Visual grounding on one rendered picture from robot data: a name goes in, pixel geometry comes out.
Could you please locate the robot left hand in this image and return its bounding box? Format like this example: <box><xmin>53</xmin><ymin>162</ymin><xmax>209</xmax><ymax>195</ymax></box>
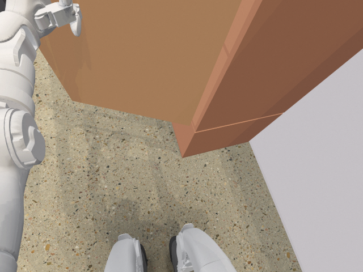
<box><xmin>5</xmin><ymin>0</ymin><xmax>83</xmax><ymax>38</ymax></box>

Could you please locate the left robot upper arm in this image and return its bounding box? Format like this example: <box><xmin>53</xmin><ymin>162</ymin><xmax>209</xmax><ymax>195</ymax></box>
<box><xmin>0</xmin><ymin>108</ymin><xmax>45</xmax><ymax>272</ymax></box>

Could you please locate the right robot thigh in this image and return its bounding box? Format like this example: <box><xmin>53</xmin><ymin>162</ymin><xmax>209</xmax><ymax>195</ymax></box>
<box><xmin>176</xmin><ymin>228</ymin><xmax>237</xmax><ymax>272</ymax></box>

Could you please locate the robot thigh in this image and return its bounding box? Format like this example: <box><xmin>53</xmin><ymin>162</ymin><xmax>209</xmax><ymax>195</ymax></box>
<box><xmin>176</xmin><ymin>228</ymin><xmax>237</xmax><ymax>272</ymax></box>
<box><xmin>104</xmin><ymin>238</ymin><xmax>143</xmax><ymax>272</ymax></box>

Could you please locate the left robot thigh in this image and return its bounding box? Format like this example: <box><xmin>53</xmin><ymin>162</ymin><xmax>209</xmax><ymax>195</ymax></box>
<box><xmin>104</xmin><ymin>238</ymin><xmax>143</xmax><ymax>272</ymax></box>

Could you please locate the robot left forearm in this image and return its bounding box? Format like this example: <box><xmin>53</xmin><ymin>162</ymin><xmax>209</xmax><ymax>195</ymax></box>
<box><xmin>0</xmin><ymin>11</ymin><xmax>41</xmax><ymax>118</ymax></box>

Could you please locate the cupboard door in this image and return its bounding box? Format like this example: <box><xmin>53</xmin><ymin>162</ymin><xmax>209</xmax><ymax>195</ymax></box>
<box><xmin>39</xmin><ymin>0</ymin><xmax>242</xmax><ymax>126</ymax></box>

